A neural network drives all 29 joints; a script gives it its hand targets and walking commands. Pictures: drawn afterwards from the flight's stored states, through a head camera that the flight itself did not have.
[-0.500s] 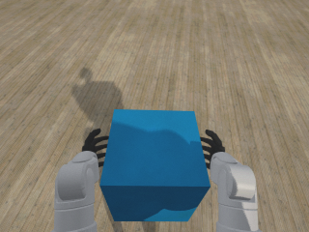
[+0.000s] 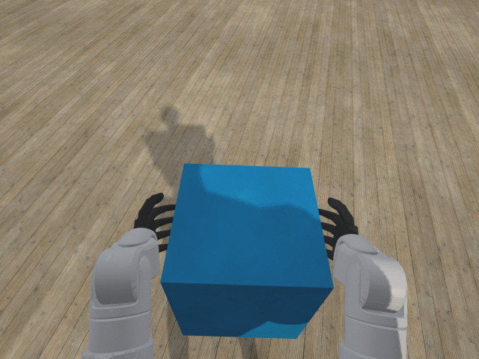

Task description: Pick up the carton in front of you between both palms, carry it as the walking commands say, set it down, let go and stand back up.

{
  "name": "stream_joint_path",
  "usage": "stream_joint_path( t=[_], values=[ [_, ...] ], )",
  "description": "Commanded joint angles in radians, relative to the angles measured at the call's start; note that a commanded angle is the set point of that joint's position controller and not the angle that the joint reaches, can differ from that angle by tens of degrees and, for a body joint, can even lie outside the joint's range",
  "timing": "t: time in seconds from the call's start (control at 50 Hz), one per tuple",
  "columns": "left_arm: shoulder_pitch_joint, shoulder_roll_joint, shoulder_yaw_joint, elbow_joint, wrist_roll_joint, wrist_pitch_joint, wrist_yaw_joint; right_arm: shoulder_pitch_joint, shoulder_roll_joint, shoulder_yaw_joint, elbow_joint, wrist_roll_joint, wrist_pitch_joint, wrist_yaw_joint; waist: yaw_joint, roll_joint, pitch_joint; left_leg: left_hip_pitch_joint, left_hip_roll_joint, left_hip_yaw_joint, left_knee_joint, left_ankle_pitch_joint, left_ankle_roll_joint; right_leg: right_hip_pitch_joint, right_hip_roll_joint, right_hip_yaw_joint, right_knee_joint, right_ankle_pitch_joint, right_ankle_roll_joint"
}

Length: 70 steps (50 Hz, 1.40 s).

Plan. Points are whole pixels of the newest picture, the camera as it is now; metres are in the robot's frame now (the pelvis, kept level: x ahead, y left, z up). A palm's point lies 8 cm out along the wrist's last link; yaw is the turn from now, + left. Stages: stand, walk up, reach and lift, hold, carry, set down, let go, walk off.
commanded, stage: carry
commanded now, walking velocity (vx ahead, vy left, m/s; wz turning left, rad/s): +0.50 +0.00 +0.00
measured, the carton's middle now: (243, 255) +0.28 +0.00 +0.00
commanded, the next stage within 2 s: none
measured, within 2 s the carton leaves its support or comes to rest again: neither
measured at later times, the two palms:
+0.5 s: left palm (171, 123) +0.55 +0.15 +0.07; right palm (311, 125) +0.54 -0.14 +0.08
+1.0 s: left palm (187, 98) +0.63 +0.13 +0.08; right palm (318, 104) +0.61 -0.17 +0.08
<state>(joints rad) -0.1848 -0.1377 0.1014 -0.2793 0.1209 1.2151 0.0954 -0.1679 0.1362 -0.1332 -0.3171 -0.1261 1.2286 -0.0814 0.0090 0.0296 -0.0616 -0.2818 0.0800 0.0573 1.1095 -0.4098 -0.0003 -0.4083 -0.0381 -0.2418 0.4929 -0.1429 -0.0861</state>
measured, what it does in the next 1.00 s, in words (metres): walks ahead: left foot, then right foot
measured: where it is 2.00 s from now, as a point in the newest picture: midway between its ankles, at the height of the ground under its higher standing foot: (240, 342)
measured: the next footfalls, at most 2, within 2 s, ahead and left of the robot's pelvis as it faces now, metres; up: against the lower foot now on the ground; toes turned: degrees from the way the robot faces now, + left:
left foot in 0.36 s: +0.39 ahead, +0.09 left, +0.00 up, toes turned -20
right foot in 0.54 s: +0.29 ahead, -0.10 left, +0.00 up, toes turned -9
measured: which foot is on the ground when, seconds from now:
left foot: up 0.00-0.34, down 0.36-1.00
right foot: down 0.00-0.40, up 0.42-0.52, down 0.54-1.00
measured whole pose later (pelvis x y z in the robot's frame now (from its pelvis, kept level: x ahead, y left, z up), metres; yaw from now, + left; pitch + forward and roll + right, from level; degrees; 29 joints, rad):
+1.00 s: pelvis +0.36 +0.00 +0.00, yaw -4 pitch +4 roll +0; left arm -0.16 -0.13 0.11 -0.27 0.13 1.19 0.08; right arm -0.17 0.13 -0.11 -0.27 -0.13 1.19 -0.08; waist 0.00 0.00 -0.13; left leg -0.33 0.05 0.18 0.57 -0.29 0.02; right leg -0.16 -0.06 -0.15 0.52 -0.41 0.02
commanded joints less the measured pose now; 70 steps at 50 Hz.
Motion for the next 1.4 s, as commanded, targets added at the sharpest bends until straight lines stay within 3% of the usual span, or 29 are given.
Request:
stream_joint_path(
  t=[0.0,0.06,0.12,0.18,0.22,0.28,0.32,0.34,0.36,0.38,0.4,0.44,0.46,0.5,0.54,0.58,0.68,0.74,0.84,0.98,1.16,1.38],
  values=[
    [-0.455,-0.972,-0.7,-0.102,-0.434,-0.023,-0.28,-0.495,0.963,0.768,-0.072,0.431,-0.029,0.259,-0.003,-0.098,-0.318,-0.311,0.064,-0.065,0.055,0.116,0.026,0.474,-0.288,0.39,-0.257,0.128,-0.03],
    [-0.439,-0.98,-0.713,-0.128,-0.447,-0.038,-0.288,-0.45,0.99,0.778,-0.075,0.417,-0.058,0.245,0.0,-0.145,-0.315,-0.302,0.052,-0.01,-0.062,0.193,0.007,0.441,-0.256,0.287,-0.315,0.048,-0.027],
    [-0.411,-0.948,-0.717,-0.152,-0.452,-0.04,-0.294,-0.412,0.977,0.78,-0.089,0.402,-0.068,0.229,0.002,-0.15,-0.27,-0.338,0.025,0.046,-0.227,0.224,-0.021,0.469,-0.237,0.195,-0.286,0.343,-0.042],
    [-0.389,-0.899,-0.71,-0.18,-0.449,-0.032,-0.292,-0.399,0.941,0.779,-0.123,0.399,-0.06,0.218,0.003,-0.174,-0.241,-0.305,-0.011,0.091,-0.395,0.278,-0.024,0.485,-0.198,0.108,-0.225,0.566,-0.024],
    [-0.366,-0.87,-0.699,-0.176,-0.435,-0.02,-0.286,-0.392,0.911,0.776,-0.134,0.402,-0.044,0.217,0.004,-0.19,-0.221,-0.258,-0.038,0.118,-0.489,0.353,-0.021,0.485,-0.186,0.075,-0.203,0.65,-0.009],
    [-0.345,-0.843,-0.682,-0.153,-0.41,-0.003,-0.278,-0.396,0.877,0.769,-0.127,0.413,-0.016,0.227,0.007,-0.186,-0.204,-0.152,-0.068,0.158,-0.627,0.471,-0.016,0.484,-0.164,0.04,-0.126,0.63,0.024],
    [-0.358,-0.829,-0.676,-0.138,-0.4,0.008,-0.276,-0.398,0.862,0.755,-0.108,0.416,-0.004,0.238,-0.013,-0.129,-0.209,0.067,-0.073,0.178,-0.804,0.643,-0.013,0.397,-0.131,0.001,0.027,0.576,0.08],
    [-0.366,-0.823,-0.677,-0.132,-0.395,0.011,-0.276,-0.406,0.849,0.745,-0.1,0.415,0.002,0.243,-0.015,-0.098,-0.253,0.231,0.017,0.101,-0.783,0.844,-0.005,0.306,-0.112,0.012,0.114,0.425,0.116],
    [-0.403,-0.821,-0.692,-0.143,-0.404,0.022,-0.274,-0.404,0.841,0.729,-0.076,0.401,0.004,0.247,-0.026,0.059,-0.369,0.482,0.221,-0.091,-0.619,1.324,0.098,0.139,-0.073,0.059,0.291,0.041,0.143],
    [-0.399,-0.824,-0.702,-0.141,-0.412,0.028,-0.273,-0.361,0.859,0.717,-0.033,0.398,0.0,0.249,-0.036,0.188,-0.443,0.584,0.305,-0.218,-0.633,1.423,0.217,0.021,0.005,0.119,0.395,-0.38,0.154],
    [-0.399,-0.843,-0.707,-0.129,-0.411,0.024,-0.274,-0.34,0.877,0.71,-0.018,0.399,-0.008,0.253,-0.031,0.156,-0.431,0.542,0.317,-0.222,-0.688,1.327,0.238,-0.007,-0.007,0.181,0.393,-0.47,0.139],
    [-0.445,-0.903,-0.725,-0.131,-0.425,0.008,-0.279,-0.379,0.946,0.717,-0.024,0.406,-0.024,0.257,-0.012,0.112,-0.396,0.424,0.273,-0.157,-0.76,0.985,0.176,0.045,-0.052,0.215,0.153,-0.477,0.111],
    [-0.472,-0.928,-0.733,-0.14,-0.436,-0.002,-0.279,-0.406,0.969,0.722,-0.035,0.409,-0.032,0.257,-0.008,0.133,-0.385,0.359,0.237,-0.123,-0.785,0.844,0.138,0.109,-0.039,0.194,0.048,-0.426,0.112],
    [-0.472,-0.959,-0.747,-0.149,-0.441,-0.019,-0.276,-0.425,0.985,0.73,-0.058,0.42,-0.043,0.26,-0.008,0.114,-0.416,0.308,0.189,-0.045,-0.778,0.627,0.105,0.221,-0.016,0.136,-0.055,-0.212,0.112],
    [-0.464,-0.967,-0.753,-0.164,-0.438,-0.029,-0.274,-0.428,0.983,0.736,-0.084,0.424,-0.053,0.262,-0.012,0.071,-0.416,0.25,0.148,0.009,-0.762,0.48,0.072,0.281,-0.058,0.141,-0.122,-0.053,0.117],
    [-0.482,-0.951,-0.745,-0.177,-0.436,-0.026,-0.272,-0.457,0.974,0.75,-0.092,0.429,-0.051,0.26,-0.017,-0.006,-0.371,0.225,0.112,0.03,-0.681,0.591,0.051,0.28,-0.128,0.181,-0.079,0.113,0.116],
    [-0.376,-0.876,-0.704,-0.088,-0.408,0.002,-0.27,-0.382,0.891,0.727,-0.041,0.4,-0.018,0.249,-0.01,-0.051,-0.342,0.182,0.096,0.033,-0.553,0.839,0.048,0.28,-0.131,0.172,0.012,0.429,0.113],
    [-0.368,-0.882,-0.692,-0.039,-0.396,0.007,-0.276,-0.383,0.894,0.724,0.002,0.393,-0.011,0.254,-0.009,-0.055,-0.329,0.154,0.083,0.042,-0.529,0.848,0.04,0.283,-0.127,0.165,0.024,0.499,0.116],
    [-0.456,-0.917,-0.705,-0.074,-0.421,-0.005,-0.282,-0.47,0.931,0.743,-0.028,0.417,-0.021,0.257,-0.009,-0.064,-0.306,0.112,0.068,0.048,-0.532,0.746,0.028,0.312,-0.132,0.161,0.014,0.529,0.111],
    [-0.411,-0.923,-0.718,-0.032,-0.394,-0.041,-0.282,-0.421,0.937,0.754,0.018,0.396,-0.056,0.26,-0.007,-0.046,-0.333,0.133,0.076,0.035,-0.518,0.764,0.039,0.317,-0.129,0.151,0.031,0.484,0.104],
    [-0.418,-0.907,-0.712,0.019,-0.345,-0.174,-0.289,-0.421,0.92,0.739,0.073,0.343,-0.187,0.27,-0.008,-0.037,-0.299,0.118,0.086,0.018,-0.546,0.638,0.043,0.276,-0.127,0.151,0.005,0.289,0.088],
    [-0.398,-0.809,-0.551,0.22,-0.194,-0.357,-0.277,-0.401,0.815,0.575,0.268,0.19,-0.372,0.262,-0.011,-0.027,-0.228,0.084,0.09,0.002,-0.622,0.471,0.04,0.221,-0.123,0.164,-0.056,0.038,0.077]
  ],
)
